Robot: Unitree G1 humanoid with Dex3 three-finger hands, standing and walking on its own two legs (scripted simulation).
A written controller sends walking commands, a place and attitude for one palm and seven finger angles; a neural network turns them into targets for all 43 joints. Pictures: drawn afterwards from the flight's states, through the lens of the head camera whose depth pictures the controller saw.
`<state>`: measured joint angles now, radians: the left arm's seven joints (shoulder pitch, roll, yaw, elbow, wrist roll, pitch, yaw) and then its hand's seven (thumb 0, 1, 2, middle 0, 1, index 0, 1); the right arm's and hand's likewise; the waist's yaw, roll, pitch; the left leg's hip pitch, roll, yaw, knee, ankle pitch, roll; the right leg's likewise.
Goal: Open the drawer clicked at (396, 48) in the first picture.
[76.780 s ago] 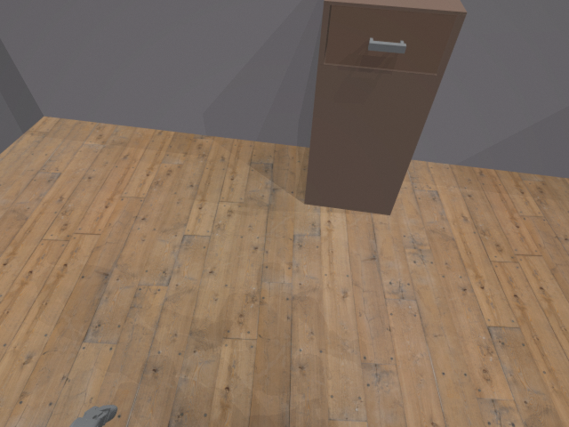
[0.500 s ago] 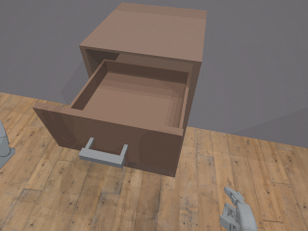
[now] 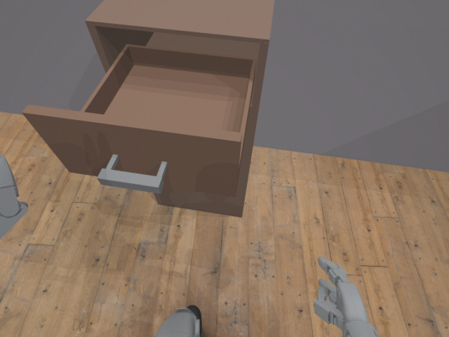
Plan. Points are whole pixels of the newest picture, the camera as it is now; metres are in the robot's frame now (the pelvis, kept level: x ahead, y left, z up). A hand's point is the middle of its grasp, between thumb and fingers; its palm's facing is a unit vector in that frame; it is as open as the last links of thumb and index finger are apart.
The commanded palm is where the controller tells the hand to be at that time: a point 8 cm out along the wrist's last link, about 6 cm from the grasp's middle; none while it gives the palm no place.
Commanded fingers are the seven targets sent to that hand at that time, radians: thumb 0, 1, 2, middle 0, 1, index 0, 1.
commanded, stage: step back with the hand held close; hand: left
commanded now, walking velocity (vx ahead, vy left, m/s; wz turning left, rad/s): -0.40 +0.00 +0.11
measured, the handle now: (135, 172) +0.38 +0.19 +0.05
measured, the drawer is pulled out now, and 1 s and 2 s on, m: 0.29 0.29 0.29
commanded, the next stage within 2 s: stop stepping back and stand still in 0.16 s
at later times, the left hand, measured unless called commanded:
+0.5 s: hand out of the picture +0.06 +0.17 +0.24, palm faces +0.37 -0.77 -0.53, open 7.4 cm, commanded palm -0.01 +0.24 +0.24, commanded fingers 0.00 0.90 0.90 -0.20 -0.30 -0.20 -0.30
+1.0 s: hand out of the picture -0.01 +0.18 +0.25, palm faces +0.51 -0.70 -0.50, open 7.4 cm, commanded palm -0.08 +0.23 +0.24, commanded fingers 0.00 0.90 0.90 -0.20 -0.30 -0.20 -0.30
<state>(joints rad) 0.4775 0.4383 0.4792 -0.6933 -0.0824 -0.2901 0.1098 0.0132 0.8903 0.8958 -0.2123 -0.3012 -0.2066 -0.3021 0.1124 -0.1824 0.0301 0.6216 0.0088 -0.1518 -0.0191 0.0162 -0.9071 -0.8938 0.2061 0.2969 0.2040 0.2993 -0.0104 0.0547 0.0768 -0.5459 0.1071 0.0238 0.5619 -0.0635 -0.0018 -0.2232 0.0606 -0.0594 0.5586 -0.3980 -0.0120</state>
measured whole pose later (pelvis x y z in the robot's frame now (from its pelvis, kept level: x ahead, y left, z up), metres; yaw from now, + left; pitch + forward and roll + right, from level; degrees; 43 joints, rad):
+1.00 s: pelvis -0.18 -0.06 +0.01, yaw +6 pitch -1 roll +0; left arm 0.52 0.46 0.47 -0.66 -0.04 -0.28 0.14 0.01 0.89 0.89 -0.22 -0.30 -0.21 -0.30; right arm 0.23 -0.20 -0.01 0.68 0.02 -0.09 -0.04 0.02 -0.91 -0.89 0.20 0.30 0.20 0.30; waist -0.01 0.02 0.01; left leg -0.38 0.01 0.00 0.88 -0.40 0.01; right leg -0.27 0.03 -0.14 0.56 -0.27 -0.10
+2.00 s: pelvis -0.17 -0.03 +0.02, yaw +8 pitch -3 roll +0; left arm 0.30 0.17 0.00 1.11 0.01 0.01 0.02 0.00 0.91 0.90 -0.20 -0.30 -0.20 -0.30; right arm 0.28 -0.14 0.00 1.11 0.00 0.02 -0.03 0.01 -0.92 -0.89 0.20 0.30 0.20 0.30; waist 0.00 0.01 0.06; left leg -0.19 -0.01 0.02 0.41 -0.18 0.02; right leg -0.16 0.01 0.00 0.41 -0.20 0.00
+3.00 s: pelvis -0.16 -0.04 +0.02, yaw +7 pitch -2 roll +0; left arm 0.27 0.15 0.01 1.12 0.01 -0.01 0.03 0.00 0.91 0.90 -0.20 -0.30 -0.20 -0.30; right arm 0.26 -0.13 -0.02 1.13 0.00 0.01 -0.04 0.01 -0.91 -0.89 0.20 0.30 0.20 0.30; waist -0.01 0.00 0.08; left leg -0.18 0.00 0.03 0.41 -0.19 0.01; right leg -0.16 0.02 0.01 0.41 -0.22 -0.01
